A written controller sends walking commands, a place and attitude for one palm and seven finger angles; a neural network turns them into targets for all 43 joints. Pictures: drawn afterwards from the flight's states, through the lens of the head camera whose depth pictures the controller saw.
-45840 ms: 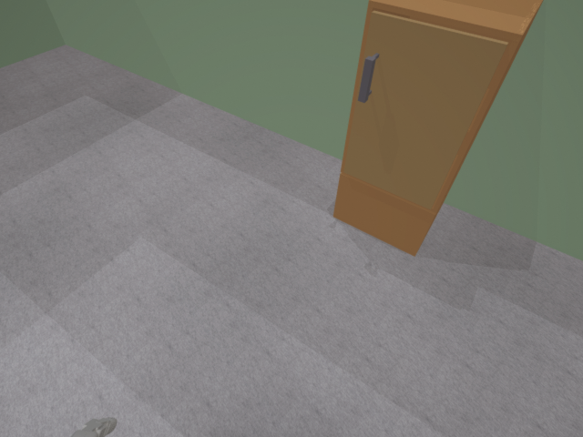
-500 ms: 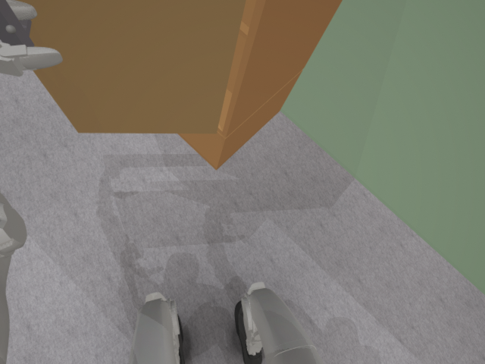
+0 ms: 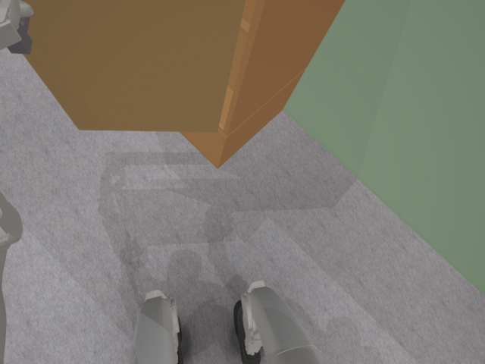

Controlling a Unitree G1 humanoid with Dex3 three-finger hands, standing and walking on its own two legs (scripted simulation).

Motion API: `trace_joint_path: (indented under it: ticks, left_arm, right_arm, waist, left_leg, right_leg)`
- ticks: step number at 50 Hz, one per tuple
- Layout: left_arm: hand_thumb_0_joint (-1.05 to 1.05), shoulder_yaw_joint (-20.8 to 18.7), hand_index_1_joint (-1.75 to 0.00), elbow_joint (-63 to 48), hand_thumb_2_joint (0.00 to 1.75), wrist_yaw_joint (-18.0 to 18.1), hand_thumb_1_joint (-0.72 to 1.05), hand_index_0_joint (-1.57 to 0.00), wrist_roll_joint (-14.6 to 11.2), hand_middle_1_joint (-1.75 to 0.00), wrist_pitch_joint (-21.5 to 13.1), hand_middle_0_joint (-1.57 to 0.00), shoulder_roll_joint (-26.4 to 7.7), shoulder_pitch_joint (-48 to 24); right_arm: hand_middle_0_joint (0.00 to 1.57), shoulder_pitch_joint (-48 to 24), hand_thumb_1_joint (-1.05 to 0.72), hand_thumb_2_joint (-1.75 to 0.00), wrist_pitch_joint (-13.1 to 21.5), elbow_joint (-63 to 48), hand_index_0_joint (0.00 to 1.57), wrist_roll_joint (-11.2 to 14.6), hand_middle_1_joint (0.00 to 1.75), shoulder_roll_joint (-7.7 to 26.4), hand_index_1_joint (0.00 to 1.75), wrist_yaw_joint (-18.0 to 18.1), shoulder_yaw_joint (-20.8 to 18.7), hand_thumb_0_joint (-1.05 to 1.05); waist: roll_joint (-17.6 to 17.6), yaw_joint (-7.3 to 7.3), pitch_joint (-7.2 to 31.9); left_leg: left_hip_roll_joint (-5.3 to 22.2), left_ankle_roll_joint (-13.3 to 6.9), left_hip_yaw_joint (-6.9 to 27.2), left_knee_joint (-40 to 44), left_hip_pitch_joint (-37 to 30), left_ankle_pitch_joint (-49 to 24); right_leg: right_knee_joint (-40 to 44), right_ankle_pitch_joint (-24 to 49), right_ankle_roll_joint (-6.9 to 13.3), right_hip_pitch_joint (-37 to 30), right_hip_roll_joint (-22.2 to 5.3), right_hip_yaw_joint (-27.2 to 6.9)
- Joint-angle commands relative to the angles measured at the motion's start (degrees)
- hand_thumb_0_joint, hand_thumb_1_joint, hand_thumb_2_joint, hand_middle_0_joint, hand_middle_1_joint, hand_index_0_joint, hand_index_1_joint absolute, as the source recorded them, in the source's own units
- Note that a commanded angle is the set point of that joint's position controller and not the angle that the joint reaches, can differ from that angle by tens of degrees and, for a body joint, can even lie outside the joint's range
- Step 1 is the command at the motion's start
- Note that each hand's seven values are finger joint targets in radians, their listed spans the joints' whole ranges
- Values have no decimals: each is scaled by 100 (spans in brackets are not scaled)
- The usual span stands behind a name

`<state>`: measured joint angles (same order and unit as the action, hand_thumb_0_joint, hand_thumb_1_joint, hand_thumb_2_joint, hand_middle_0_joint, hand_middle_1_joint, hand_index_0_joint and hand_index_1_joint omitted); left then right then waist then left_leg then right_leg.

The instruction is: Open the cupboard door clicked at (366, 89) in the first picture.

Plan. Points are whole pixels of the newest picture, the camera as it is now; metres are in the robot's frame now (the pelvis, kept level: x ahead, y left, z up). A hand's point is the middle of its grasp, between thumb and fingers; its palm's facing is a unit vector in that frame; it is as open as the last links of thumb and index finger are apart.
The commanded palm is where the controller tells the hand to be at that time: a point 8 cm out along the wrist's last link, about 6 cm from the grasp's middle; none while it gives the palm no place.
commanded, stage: pull the door open along its arc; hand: left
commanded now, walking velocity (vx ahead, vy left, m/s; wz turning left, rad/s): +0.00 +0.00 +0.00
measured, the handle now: out of the picture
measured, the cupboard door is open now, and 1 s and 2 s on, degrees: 48 90 97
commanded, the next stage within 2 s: open thumb and fingers to let go in 1.10 s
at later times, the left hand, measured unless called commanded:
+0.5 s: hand (7, 54) +0.53 +0.24 +0.08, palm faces -0.06 -1.00 -0.02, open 6.0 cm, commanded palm +0.48 +0.28 +0.07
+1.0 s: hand (108, 179) +0.37 +0.12 +0.08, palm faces +0.34 -0.94 -0.01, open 6.5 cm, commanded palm +0.29 +0.19 +0.07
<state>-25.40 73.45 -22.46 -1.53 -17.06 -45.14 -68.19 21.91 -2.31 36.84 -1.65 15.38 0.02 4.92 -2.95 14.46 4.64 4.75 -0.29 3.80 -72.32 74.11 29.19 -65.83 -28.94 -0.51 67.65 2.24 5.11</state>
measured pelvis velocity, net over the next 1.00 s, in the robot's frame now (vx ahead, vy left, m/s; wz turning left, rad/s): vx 0.02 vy -0.02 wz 0.04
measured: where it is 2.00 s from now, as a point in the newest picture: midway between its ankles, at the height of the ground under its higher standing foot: (211, 350)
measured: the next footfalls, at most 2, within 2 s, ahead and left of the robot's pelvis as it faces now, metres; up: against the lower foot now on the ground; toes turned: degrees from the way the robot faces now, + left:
none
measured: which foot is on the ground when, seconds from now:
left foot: down 0.00-1.00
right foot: down 0.00-1.00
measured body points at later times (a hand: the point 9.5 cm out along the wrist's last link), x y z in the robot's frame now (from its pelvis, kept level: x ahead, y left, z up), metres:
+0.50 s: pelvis +0.01 +0.00 +0.02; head +0.18 +0.03 +0.43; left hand +0.53 +0.29 +0.08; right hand +0.00 -0.26 -0.09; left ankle +0.02 +0.11 -0.62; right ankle +0.01 -0.13 -0.62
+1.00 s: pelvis +0.02 -0.02 +0.04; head +0.10 -0.02 +0.48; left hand +0.34 +0.17 +0.08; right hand +0.18 -0.23 -0.08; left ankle +0.02 +0.11 -0.62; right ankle +0.01 -0.13 -0.62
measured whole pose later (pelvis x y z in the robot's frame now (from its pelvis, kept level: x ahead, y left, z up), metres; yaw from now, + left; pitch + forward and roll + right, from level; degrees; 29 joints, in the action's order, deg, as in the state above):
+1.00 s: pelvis +0.02 -0.02 +0.04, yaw +2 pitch +18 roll -1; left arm -3.8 19.9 18.2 0.0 -22.3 -0.6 -7.5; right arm 12.4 -3.9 30.2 -2.3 10.5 -4.1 0.8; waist -1.6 2.2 9.2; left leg 2.8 0.7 -0.8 -61.6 51.1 28.2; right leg -61.2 -30.3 0.2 48.6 0.1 1.0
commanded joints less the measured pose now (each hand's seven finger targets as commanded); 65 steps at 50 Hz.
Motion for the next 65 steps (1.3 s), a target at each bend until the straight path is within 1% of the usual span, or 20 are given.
trace_joint_path:
  ticks: [1,3,4,14,19,22,28,29,30,31,33,38,43,48,51,53,56,58,60,65]
  left_arm:
    - [0,-57,-135,-1282,90,-110,90,-40,-64,-135,-343,-40,-1257,-2513]
    - [0,-171,-135,-1187,90,-118,90,-40,-59,-135,-343,-40,-1424,-2548]
    - [0,-478,-135,-1199,90,-124,90,-40,-11,-135,-357,-40,-1963,-2560]
    - [0,-693,-135,-1610,90,-389,90,-40,-274,-135,-267,-40,-1854,-993]
    - [0,-788,-135,-2063,90,-460,90,-40,-507,-135,-262,-40,-1607,73]
    - [0,-739,-135,-2424,90,-471,90,-40,-676,-135,-250,-40,-1262,783]
    - [0,-518,-135,-3393,90,-358,90,-40,-1038,-135,-354,-40,-370,2184]
    - [0,-535,-135,-3573,90,-323,90,-40,-1104,-135,-373,-40,-261,2558]
    - [0,-1197,-135,-3854,90,477,90,-40,-1446,-135,-386,-40,-17,2798]
    - [0,-655,-135,-3909,90,888,90,-40,-1388,-135,-338,-40,669,3188]
    - [0,-306,-135,-4303,90,1440,90,-40,-1371,-135,-400,-40,1389,3431]
    - [0,294,-135,-5659,90,2953,90,-40,-912,-135,-628,-40,2471,4731]
    - [0,959,-135,-6203,90,4168,90,-40,-182,-135,-807,-40,3154,5251]
    - [0,1583,-135,-6566,90,4329,90,-40,271,-135,-1020,-40,3495,5822]
    - [0,1920,-135,-6862,90,4279,90,-40,163,-135,-1061,-40,3894,6640]
    - [0,2213,-135,-6826,90,4305,90,-40,107,-135,-1046,-40,4116,6232]
    - [0,2353,-135,-6668,90,4488,90,-40,199,-135,-1142,-40,4212,5617]
    - [0,2541,-135,-6525,90,4641,90,-40,362,-135,-1230,-40,4304,5224]
    - [0,3060,-135,-6372,90,4737,90,-40,520,-135,-1302,-40,4729,4543]
    - [0,2692,-131,-5985,75,4698,55,-38,617,-131,-1392,-38,4219,4312]
  right_arm:
    - [20,1496,-90,-90,2,-23,20,-24,30,1211,30,79,-432,0]
    - [20,1495,-90,-90,4,-26,20,-12,30,1212,30,87,-409,0]
    - [20,1510,-90,-90,-24,-31,20,-11,30,1264,30,115,-375,0]
    - [20,1342,-90,-90,-87,-376,20,71,30,1226,30,67,-445,0]
    - [20,1184,-90,-90,-112,-579,20,141,30,1209,30,20,-533,0]
    - [20,1024,-90,-90,-118,-728,20,181,30,1173,30,-16,-587,0]
    - [20,678,-90,-90,-108,-1027,20,257,30,1082,30,-128,-704,0]
    - [20,648,-90,-90,-110,-1063,20,257,30,1074,30,-151,-735,0]
    - [20,564,-90,-90,-26,-1136,20,211,30,887,30,-153,-750,0]
    - [20,461,-90,-90,17,-1154,20,221,30,852,30,-206,-754,0]
    - [20,361,-90,-90,70,-1147,20,218,30,772,30,-275,-787,0]
    - [20,123,-90,-90,119,-1195,20,103,30,590,30,-417,-825,0]
    - [20,-300,-90,-90,34,-1247,20,-27,30,465,30,-451,-819,0]
    - [20,-651,-90,-90,2,-1311,20,-85,30,316,30,-334,-801,0]
    - [20,-894,-90,-90,34,-1360,20,-65,30,185,30,-290,-761,0]
    - [20,-985,-90,-90,90,-1319,20,-80,30,163,30,-228,-733,0]
    - [20,-1117,-90,-90,173,-1191,20,-143,30,122,30,-159,-710,0]
    - [20,-1112,-90,-90,231,-1082,20,-191,30,95,30,-125,-717,0]
    - [20,-1156,-90,-90,305,-966,20,-243,30,64,30,-126,-717,0]
    - [20,-1125,-90,-90,323,-809,20,-241,30,91,30,-20,-767,0]
  waist:
    - [-1610,216,3549]
    - [-1576,237,3436]
    - [-1552,156,3504]
    - [-1219,-263,3727]
    - [-962,-493,3681]
    - [-671,-608,3483]
    - [-656,-886,3279]
    - [-577,-956,3326]
    - [-416,-1341,3234]
    - [-538,-1215,3076]
    - [-248,-1161,2736]
    - [-136,-1372,2788]
    - [338,-1384,2413]
    - [497,-1472,2297]
    - [453,-1597,2192]
    - [715,-1393,1848]
    - [583,-1318,1584]
    - [809,-1169,1509]
    - [524,-993,1563]
    - [604,-1089,2157]
  left_leg:
    - [-112,-170,226,503,-3662,-2921]
    - [-109,-184,222,465,-3589,-2931]
    - [-99,-182,216,458,-3476,-2947]
    - [-152,-193,32,662,-3339,-3002]
    - [-207,-209,-78,865,-3367,-3037]
    - [-246,-223,-153,1023,-3277,-2929]
    - [-315,-183,-247,1258,-3713,-3266]
    - [-310,-152,-239,1306,-3846,-3359]
    - [-297,-81,-259,1361,-3663,-3420]
    - [-302,-29,-290,1428,-3684,-3354]
    - [-293,5,-304,1499,-3630,-3336]
    - [-283,102,-400,1617,-3795,-3673]
    - [-352,89,-423,1717,-3521,-2718]
    - [-444,34,-487,1802,-3409,-2010]
    - [-475,43,-562,1881,-3505,-1966]
    - [-483,14,-515,1848,-3361,-1647]
    - [-521,8,-469,1763,-3212,-1265]
    - [-520,-19,-442,1633,-3122,-1194]
    - [-535,-25,-434,1518,-3144,-1067]
    - [-574,-35,-462,1384,-2919,-1056]
  right_leg:
    - [656,1952,184,-620,208,-119]
    - [643,1967,190,-568,215,-127]
    - [607,2022,175,-752,211,-139]
    - [670,2462,133,-1540,232,-178]
    - [780,2670,114,-1922,223,-195]
    - [862,2722,98,-2174,212,-180]
    - [954,2880,145,-2313,198,-138]
    - [974,2916,131,-2378,188,-127]
    - [994,2889,83,-2457,170,-79]
    - [1002,2748,65,-2389,148,-78]
    - [1021,2666,80,-2375,137,-26]
    - [942,2974,124,-2805,76,-57]
    - [962,2714,177,-3063,21,-111]
    - [1133,2549,197,-3363,-63,-259]
    - [1247,2652,197,-3571,-106,-283]
    - [1397,2398,153,-3398,-129,-323]
    - [1454,1896,127,-3090,-205,-429]
    - [1518,1791,93,-2954,-250,-554]
    - [1485,1594,91,-2676,-294,-575]
    - [1576,1662,45,-3129,-422,-942]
